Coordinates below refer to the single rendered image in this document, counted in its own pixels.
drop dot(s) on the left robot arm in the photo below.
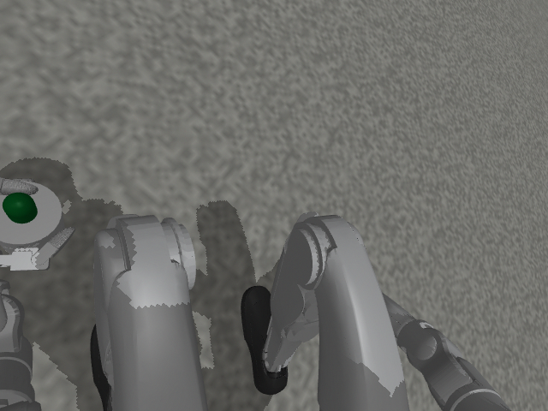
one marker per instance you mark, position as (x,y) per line
(16,356)

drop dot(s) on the bottle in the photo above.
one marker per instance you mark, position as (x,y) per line
(29,220)

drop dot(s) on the left robot foot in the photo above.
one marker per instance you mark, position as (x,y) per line
(99,378)

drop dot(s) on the right robot foot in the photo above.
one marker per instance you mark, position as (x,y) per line
(255,317)

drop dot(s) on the left robot hand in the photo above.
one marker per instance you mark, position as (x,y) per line
(31,258)

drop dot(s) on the right robot hand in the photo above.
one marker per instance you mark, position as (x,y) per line
(399,317)

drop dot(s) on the right robot arm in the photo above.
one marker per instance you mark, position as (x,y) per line
(455,383)

